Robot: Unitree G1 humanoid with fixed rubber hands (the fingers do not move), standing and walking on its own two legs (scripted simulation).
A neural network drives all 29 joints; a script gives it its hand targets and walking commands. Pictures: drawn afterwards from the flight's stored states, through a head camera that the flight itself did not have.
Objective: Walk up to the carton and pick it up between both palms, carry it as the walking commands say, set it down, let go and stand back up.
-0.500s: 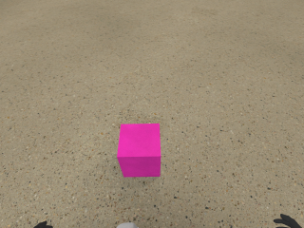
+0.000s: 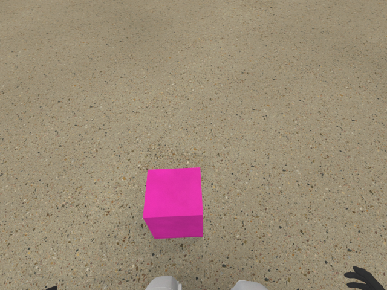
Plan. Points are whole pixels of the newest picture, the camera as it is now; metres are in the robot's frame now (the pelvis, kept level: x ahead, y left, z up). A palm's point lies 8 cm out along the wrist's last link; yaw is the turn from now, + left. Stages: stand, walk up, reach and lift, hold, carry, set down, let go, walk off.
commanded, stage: walk up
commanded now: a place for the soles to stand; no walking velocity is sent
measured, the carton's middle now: (176, 204) +0.54 +0.13 -0.60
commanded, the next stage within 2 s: none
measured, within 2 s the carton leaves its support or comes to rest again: neither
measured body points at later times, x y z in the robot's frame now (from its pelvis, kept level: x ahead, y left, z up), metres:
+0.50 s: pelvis +0.03 +0.01 +0.00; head +0.04 +0.02 +0.45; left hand +0.11 +0.33 -0.10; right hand +0.16 -0.32 -0.08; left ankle +0.05 +0.13 -0.71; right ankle +0.03 -0.12 -0.71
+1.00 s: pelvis +0.03 +0.00 +0.00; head +0.04 +0.00 +0.45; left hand +0.12 +0.32 -0.09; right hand +0.15 -0.32 -0.09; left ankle +0.05 +0.13 -0.71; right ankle +0.03 -0.12 -0.71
